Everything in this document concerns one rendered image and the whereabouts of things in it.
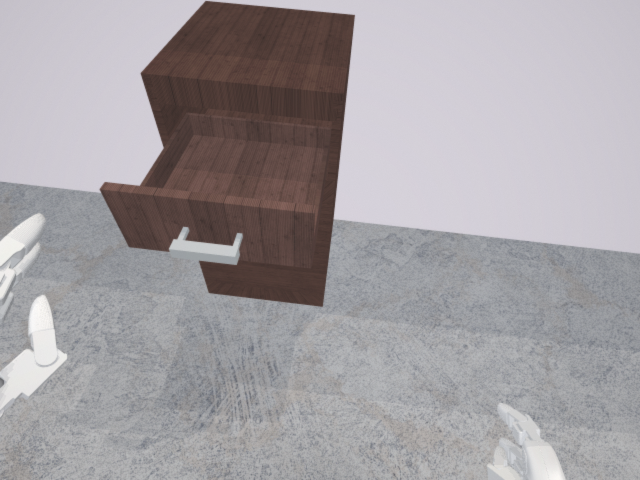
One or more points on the robot left hand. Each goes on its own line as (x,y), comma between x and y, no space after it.
(19,251)

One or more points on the drawer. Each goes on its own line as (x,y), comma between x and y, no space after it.
(220,176)

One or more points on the cabinet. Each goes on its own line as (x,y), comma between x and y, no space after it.
(262,63)

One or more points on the robot right hand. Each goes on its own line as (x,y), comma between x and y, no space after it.
(536,461)

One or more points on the handle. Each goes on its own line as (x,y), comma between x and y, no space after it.
(180,248)

